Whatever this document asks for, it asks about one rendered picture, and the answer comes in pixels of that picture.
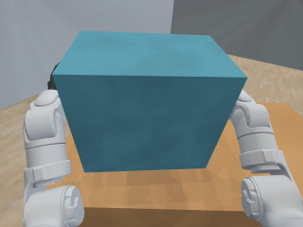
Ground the left robot forearm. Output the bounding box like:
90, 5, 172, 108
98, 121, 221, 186
22, 89, 72, 227

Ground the robot left upper arm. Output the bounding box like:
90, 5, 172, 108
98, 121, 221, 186
23, 184, 85, 227

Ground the carton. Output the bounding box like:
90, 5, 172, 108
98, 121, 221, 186
52, 30, 248, 173

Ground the robot right upper arm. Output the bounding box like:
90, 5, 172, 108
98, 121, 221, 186
241, 175, 303, 227

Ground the robot left hand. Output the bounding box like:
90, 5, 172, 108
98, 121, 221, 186
47, 63, 59, 91

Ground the pedestal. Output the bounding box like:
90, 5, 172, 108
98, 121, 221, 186
46, 102, 303, 227

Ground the right robot forearm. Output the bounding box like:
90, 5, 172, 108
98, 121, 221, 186
228, 90, 303, 211

